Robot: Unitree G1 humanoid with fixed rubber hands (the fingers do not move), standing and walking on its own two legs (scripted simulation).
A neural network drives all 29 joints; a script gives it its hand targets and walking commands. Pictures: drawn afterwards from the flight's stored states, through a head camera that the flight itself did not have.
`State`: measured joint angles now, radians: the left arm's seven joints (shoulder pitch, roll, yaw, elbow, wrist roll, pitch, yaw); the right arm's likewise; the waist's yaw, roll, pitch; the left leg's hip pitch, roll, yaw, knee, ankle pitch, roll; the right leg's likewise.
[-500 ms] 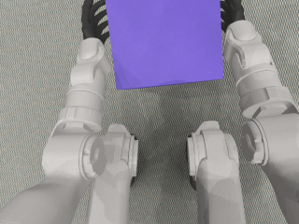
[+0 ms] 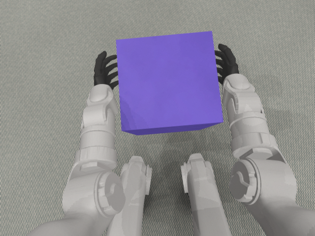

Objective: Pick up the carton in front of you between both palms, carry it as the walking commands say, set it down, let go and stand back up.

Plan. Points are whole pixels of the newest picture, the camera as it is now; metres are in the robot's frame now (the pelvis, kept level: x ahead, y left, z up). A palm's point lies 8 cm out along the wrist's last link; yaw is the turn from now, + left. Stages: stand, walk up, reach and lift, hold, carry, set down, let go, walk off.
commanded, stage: reach and lift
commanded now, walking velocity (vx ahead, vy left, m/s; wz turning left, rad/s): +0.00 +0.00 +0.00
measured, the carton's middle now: (166, 94) +0.48 -0.02 -0.14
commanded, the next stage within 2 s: none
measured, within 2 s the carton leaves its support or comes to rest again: neither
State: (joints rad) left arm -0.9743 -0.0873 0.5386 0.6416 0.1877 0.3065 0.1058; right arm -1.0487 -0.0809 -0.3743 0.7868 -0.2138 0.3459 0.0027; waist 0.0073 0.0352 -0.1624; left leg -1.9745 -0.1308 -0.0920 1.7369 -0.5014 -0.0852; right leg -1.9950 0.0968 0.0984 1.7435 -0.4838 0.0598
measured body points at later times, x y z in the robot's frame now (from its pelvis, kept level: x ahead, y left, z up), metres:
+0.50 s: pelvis +0.05 +0.00 +0.14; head +0.20 -0.02 +0.56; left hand +0.46 +0.14 +0.09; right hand +0.46 -0.16 +0.08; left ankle +0.11 +0.13 -0.46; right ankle +0.11 -0.13 -0.46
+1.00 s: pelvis +0.10 +0.00 +0.26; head +0.12 +0.00 +0.71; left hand +0.42 +0.14 +0.24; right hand +0.41 -0.16 +0.23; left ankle +0.11 +0.13 -0.46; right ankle +0.11 -0.13 -0.46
